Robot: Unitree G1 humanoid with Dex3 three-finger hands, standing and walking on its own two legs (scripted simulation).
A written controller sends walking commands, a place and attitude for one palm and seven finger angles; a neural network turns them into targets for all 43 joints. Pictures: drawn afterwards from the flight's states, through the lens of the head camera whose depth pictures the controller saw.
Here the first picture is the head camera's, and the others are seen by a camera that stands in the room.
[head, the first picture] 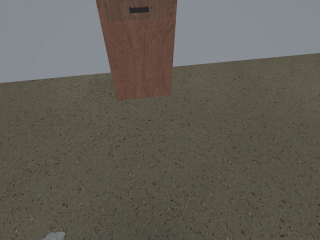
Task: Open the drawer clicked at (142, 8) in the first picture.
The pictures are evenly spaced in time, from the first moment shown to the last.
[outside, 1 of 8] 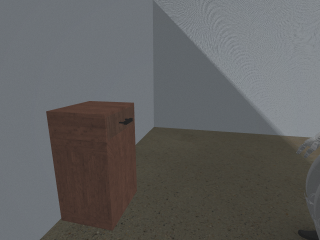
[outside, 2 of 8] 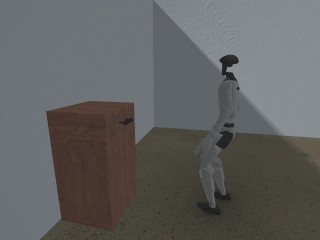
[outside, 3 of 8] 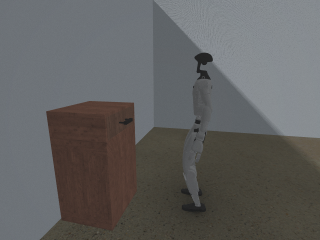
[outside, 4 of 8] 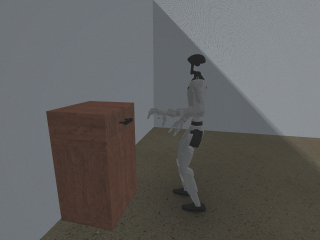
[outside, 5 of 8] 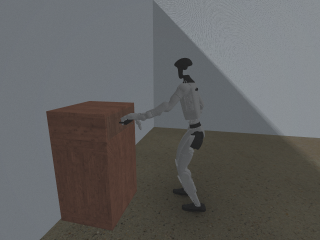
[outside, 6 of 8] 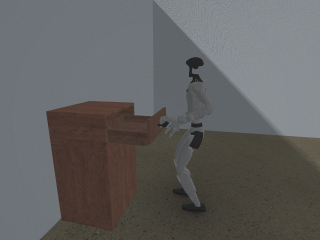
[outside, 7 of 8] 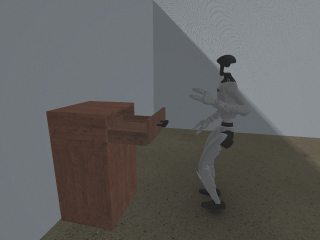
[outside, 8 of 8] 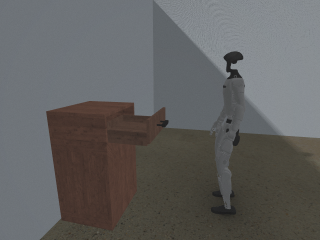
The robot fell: no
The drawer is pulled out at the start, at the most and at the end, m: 0.00 0.30 0.29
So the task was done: yes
